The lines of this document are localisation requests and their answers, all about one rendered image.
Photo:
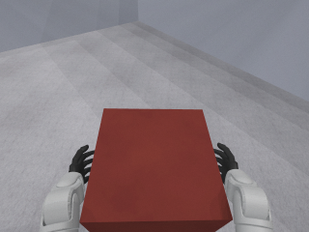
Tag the carton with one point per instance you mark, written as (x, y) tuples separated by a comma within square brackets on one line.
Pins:
[(154, 170)]

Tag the right robot forearm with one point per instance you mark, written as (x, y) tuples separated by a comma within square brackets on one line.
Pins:
[(251, 207)]

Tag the robot right hand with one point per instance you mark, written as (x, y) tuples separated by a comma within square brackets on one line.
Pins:
[(227, 160)]

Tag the robot left hand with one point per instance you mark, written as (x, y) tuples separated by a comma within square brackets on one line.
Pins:
[(79, 163)]

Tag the left robot forearm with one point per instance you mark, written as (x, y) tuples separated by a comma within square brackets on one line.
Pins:
[(61, 207)]

